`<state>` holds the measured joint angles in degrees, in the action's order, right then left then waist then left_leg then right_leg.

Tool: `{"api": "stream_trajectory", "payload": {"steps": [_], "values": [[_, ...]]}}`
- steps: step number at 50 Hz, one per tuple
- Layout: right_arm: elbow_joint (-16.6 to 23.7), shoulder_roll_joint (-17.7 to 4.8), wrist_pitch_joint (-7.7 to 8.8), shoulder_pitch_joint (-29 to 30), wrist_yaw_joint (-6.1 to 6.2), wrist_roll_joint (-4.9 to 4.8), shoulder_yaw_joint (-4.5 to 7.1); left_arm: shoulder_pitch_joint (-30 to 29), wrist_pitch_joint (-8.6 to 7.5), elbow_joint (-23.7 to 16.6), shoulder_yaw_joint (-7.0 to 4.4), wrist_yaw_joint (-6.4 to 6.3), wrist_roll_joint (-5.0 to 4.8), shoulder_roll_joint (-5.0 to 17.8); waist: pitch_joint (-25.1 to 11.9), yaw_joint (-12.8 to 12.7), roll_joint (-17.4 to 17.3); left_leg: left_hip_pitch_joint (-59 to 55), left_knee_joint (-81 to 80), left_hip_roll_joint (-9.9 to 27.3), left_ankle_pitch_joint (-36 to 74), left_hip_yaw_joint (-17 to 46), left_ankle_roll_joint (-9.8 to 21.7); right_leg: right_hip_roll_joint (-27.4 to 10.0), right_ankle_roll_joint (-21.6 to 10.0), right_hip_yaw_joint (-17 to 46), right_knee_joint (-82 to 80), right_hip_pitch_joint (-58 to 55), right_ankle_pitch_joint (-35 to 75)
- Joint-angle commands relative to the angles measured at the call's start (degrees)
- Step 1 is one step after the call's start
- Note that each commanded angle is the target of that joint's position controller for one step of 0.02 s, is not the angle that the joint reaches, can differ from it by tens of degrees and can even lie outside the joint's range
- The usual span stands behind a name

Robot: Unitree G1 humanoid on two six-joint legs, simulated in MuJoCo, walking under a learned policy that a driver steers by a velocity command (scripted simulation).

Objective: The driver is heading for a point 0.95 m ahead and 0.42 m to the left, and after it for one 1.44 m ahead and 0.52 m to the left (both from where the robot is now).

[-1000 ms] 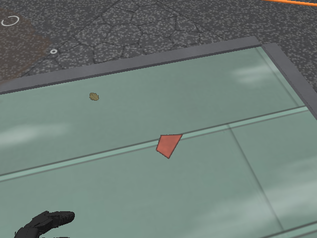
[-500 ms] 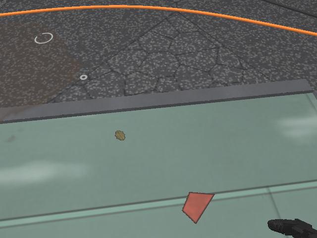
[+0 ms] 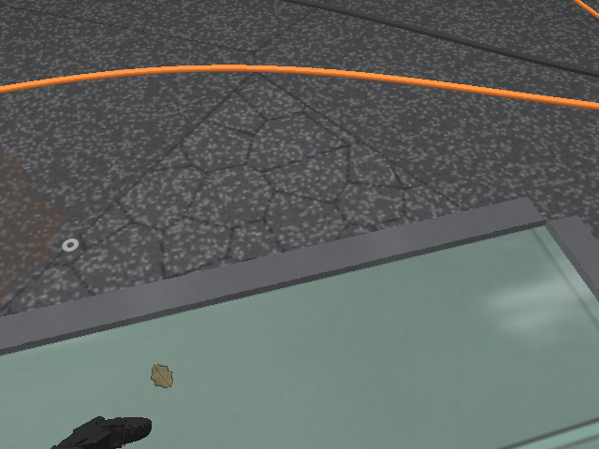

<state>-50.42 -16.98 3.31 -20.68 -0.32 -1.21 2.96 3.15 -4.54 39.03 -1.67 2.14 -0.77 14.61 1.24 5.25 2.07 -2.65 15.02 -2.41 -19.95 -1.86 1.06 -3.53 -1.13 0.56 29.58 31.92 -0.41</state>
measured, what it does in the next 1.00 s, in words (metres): walks ahead, turning left: right foot, then left foot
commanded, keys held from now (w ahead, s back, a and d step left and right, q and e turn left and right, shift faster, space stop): w+q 1.00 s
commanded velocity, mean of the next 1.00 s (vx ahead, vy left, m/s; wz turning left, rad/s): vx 0.50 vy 0.00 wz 0.49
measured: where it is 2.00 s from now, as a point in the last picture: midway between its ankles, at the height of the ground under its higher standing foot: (117, 292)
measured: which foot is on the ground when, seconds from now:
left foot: down 0.00-0.06, up 0.08-0.54, down 0.56-1.00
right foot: up 0.00-0.02, down 0.04-0.58, up 0.60-1.00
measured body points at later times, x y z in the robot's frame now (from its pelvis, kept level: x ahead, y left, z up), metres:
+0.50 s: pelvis +0.27 +0.00 +0.00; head +0.30 +0.02 +0.45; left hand +0.23 +0.29 -0.13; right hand +0.52 -0.18 -0.10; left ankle +0.41 +0.16 -0.71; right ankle +0.16 -0.13 -0.73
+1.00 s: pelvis +0.54 +0.10 +0.00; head +0.56 +0.13 +0.45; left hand +0.63 +0.43 -0.07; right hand +0.74 -0.13 -0.10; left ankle +0.41 +0.14 -0.73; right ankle +0.77 +0.06 -0.71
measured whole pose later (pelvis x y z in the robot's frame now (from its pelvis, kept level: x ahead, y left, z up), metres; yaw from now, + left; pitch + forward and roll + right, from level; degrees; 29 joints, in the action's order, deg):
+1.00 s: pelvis +0.54 +0.10 +0.00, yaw +32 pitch +2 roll +0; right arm -41.9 -16.7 1.9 -20.6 1.0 -1.4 4.6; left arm 0.5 -6.1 40.2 -2.6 1.5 -0.3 16.0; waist 1.3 4.9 2.4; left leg 4.9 24.4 -6.2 -20.7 10.7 4.0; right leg -1.0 2.6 5.1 28.8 31.5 0.6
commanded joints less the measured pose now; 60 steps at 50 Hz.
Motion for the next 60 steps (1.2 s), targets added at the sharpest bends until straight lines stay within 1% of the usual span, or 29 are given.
{"api": "stream_trajectory", "payload": {"steps": [1,2,3,4,5,7,11,18,23,26,28,29,30,31,32,33,34,35,38,43,47,50,52,53,54,55,56,58,60], "values": [[2.10,-10.17,-0.53,1.33,0.63,-0.19,2.31,7.13,-1.41,-1.90,-3.63,-0.16,0.25,9.12,-4.10,-8.35,-6.07,1.96,11.44,13.97,40.30,7.12,7.22,2.71,-3.08,-1.85,-3.59,-13.99,-2.78],[3.20,-7.29,-0.40,1.53,0.66,0.72,1.14,17.10,-1.36,0.28,-4.95,-0.79,0.92,12.54,-12.46,-12.46,-3.84,10.70,25.14,10.79,33.56,5.20,5.19,-2.61,-5.80,2.68,-0.30,-31.13,-0.79],[4.75,-0.82,0.64,-5.41,0.37,0.88,-0.83,22.73,-0.91,1.15,-6.44,-1.25,1.89,18.55,-21.83,-10.84,9.71,34.10,47.90,1.65,8.14,1.38,0.61,-18.13,-13.99,26.86,-2.05,-54.53,-9.45],[3.80,-3.51,1.60,-4.46,0.10,-0.07,-0.39,23.93,-0.64,1.13,-5.22,-1.19,1.42,13.78,-25.21,-12.35,12.03,41.44,56.50,0.25,-13.24,9.05,0.43,-20.96,-15.68,39.86,-9.87,-55.26,-16.66],[4.96,-8.31,1.86,0.25,-0.06,-1.63,1.15,20.17,-0.59,1.09,-4.13,-1.37,1.08,10.68,-15.44,-12.26,7.63,46.14,60.13,3.40,-10.16,9.88,0.82,-19.20,-12.80,31.56,-11.29,-48.27,-19.70],[6.27,-7.58,1.50,5.31,0.22,-0.82,1.39,13.00,-0.74,1.09,-3.04,-1.39,0.91,7.21,-5.51,-9.08,3.18,44.38,55.80,7.99,-1.35,7.59,0.61,-14.93,-10.30,18.66,-15.11,-33.27,-14.20],[5.61,-3.58,-1.46,2.59,0.50,-0.68,1.54,8.24,-2.50,2.52,-3.15,-1.28,1.51,6.05,-1.00,-4.66,3.53,38.02,51.10,10.44,5.90,7.90,-0.83,-11.88,-9.62,5.32,-21.54,-22.30,-3.20],[9.65,-1.22,-1.20,12.97,-1.11,0.05,0.84,10.45,-1.89,5.35,-4.31,-2.73,1.40,9.23,2.50,-7.42,0.48,40.17,30.05,9.47,23.00,4.03,-1.04,-10.12,-8.21,-8.04,-23.15,-25.99,3.64],[13.81,-1.42,-1.26,20.02,-2.71,0.00,0.68,14.30,0.11,7.66,-5.26,-2.98,-0.03,11.36,4.74,-9.44,-0.01,42.82,22.24,8.17,18.52,0.50,1.58,-13.40,-7.30,-10.96,-19.55,-36.10,9.52],[14.56,-3.99,-1.69,16.28,-3.07,-0.02,2.10,12.80,1.45,7.44,-5.93,-3.37,-0.82,13.66,0.44,-5.66,2.59,34.26,21.81,3.27,9.88,-4.06,4.83,-13.55,-5.44,-13.17,-8.78,-39.22,34.79],[10.91,-9.21,-2.07,0.79,-2.19,-0.37,5.24,11.20,2.12,6.97,-5.58,-3.59,-1.17,13.39,-7.78,3.10,1.38,12.07,17.04,-1.55,11.86,-4.74,8.71,-10.20,-2.48,-15.35,12.86,-31.86,37.14],[9.43,-14.78,-2.72,-5.71,-0.86,-0.53,6.91,12.98,1.53,5.73,-4.04,-3.57,1.03,9.05,-12.38,3.83,-8.64,-4.55,16.34,8.18,14.11,11.28,12.42,-6.49,0.42,-15.19,31.70,-15.67,7.02],[11.72,-18.44,-1.84,-1.48,-1.05,-0.42,6.88,15.75,-0.40,2.34,-2.18,-3.06,1.44,3.51,-18.83,-2.62,-18.35,-18.68,5.96,20.51,1.44,46.61,24.61,6.86,3.55,-4.86,50.20,6.70,-34.11],[12.41,-13.31,-0.94,-2.46,-1.63,-0.07,5.37,9.55,-2.63,1.63,-3.07,-2.12,-0.79,9.13,-20.21,1.79,-9.76,-19.08,0.54,21.50,-1.76,48.38,22.94,4.12,2.18,5.41,52.64,12.97,-32.33],[11.95,-10.43,-0.14,-0.93,-1.64,0.20,4.61,6.08,-3.63,0.29,-3.16,-1.71,-2.26,9.79,-12.65,1.25,-7.93,-13.41,0.76,19.73,1.25,39.73,20.45,1.63,0.73,4.68,49.95,15.76,-27.56],[12.18,-8.71,0.32,2.64,-1.69,0.04,4.04,6.04,-4.01,0.88,-3.01,-2.10,-1.22,9.07,-7.40,-1.75,-2.51,-4.44,1.11,16.87,8.08,32.50,18.04,-1.11,0.35,4.58,44.15,13.09,-23.06],[12.84,-6.69,0.48,6.05,-1.44,0.23,3.47,6.17,-3.79,1.52,-3.50,-2.53,0.50,9.74,-5.57,-3.75,-2.44,2.15,0.85,14.71,14.23,27.50,16.60,-2.81,0.70,4.65,38.94,8.94,-20.42],[13.87,-5.86,0.45,7.83,-1.11,0.81,3.02,7.26,-3.09,1.86,-3.78,-2.42,0.97,9.96,-4.58,-5.34,-3.36,6.52,-0.36,13.24,18.27,24.95,16.22,-3.57,1.11,4.79,36.97,5.46,-18.52],[13.88,-7.51,0.70,7.08,-0.13,0.59,3.45,7.07,-1.38,1.25,-3.42,-2.41,1.68,7.90,-3.48,-6.25,-3.41,12.76,-2.14,11.56,26.54,20.39,16.70,-2.96,3.80,3.11,29.65,2.99,-14.85],[12.73,-8.92,-0.07,3.46,1.25,0.08,3.89,-3.33,-1.36,-1.69,-2.06,-1.91,1.32,5.01,-0.96,-2.42,-5.98,17.21,-1.41,6.83,19.96,15.51,12.41,1.10,5.60,1.94,7.96,-0.63,3.00],[11.32,-8.71,-0.66,-0.02,1.40,-0.34,3.93,-7.48,-2.17,-3.40,-2.44,-0.91,0.34,6.70,-0.65,-0.83,-7.09,13.84,2.28,8.80,14.60,20.51,11.16,2.95,4.53,3.43,0.47,-3.11,4.69],[11.35,-8.45,-1.16,0.30,1.71,-0.19,4.02,-5.09,-3.01,-3.19,-3.36,-0.46,0.18,8.75,-1.15,-2.73,-9.22,9.79,7.52,10.57,15.32,25.48,10.01,3.28,2.28,4.12,-1.78,-6.14,-2.26],[12.17,-5.96,-1.27,1.70,1.54,0.07,3.16,4.37,-3.65,-0.99,-4.74,-0.95,0.79,10.91,-6.02,-7.81,-9.13,12.02,17.21,6.76,19.82,23.80,7.31,2.07,-0.93,3.62,-4.54,-20.53,-2.64],[13.31,-2.66,-1.12,1.22,1.34,1.02,1.86,13.01,-3.72,-0.29,-5.54,-1.44,1.70,14.00,-14.31,-11.11,-2.88,19.13,33.17,3.03,11.82,18.96,5.05,-7.62,-4.53,13.03,-3.40,-35.55,-6.13],[14.92,0.39,-0.57,-7.37,1.31,-0.86,0.90,17.65,-2.93,1.87,-6.54,-1.19,2.22,18.28,-20.53,-7.09,17.30,40.08,51.62,-4.55,-14.55,12.10,1.09,-20.26,-14.39,41.01,-9.33,-52.70,-18.80],[13.25,-6.04,-0.56,-6.77,1.55,-1.53,1.85,16.37,-2.66,1.17,-5.43,-0.92,0.66,12.68,-16.79,-8.46,11.66,47.37,59.19,0.51,-12.99,13.40,0.27,-20.87,-13.77,45.66,-12.22,-50.79,-32.20],[13.87,-9.23,-0.87,-0.05,1.51,-1.03,2.76,13.86,-2.22,0.46,-4.40,-1.26,0.52,8.99,-9.49,-10.20,6.08,48.91,60.71,2.50,-7.43,12.14,-0.08,-18.11,-11.00,35.67,-12.95,-43.96,-30.86],[15.29,-8.15,-1.15,5.33,1.40,0.30,2.99,9.38,-1.48,0.70,-3.49,-1.53,1.36,6.94,-2.37,-8.44,2.01,45.81,56.95,5.93,-0.72,10.25,-0.45,-13.42,-8.97,22.41,-14.76,-31.64,-16.73],[15.62,-5.76,-1.64,4.52,0.72,-0.48,2.84,8.63,-1.76,1.45,-3.17,-1.78,1.55,6.08,-1.19,-6.65,4.49,41.82,53.57,8.03,1.59,9.21,-0.32,-10.92,-8.27,14.82,-17.47,-26.62,-10.69]]}}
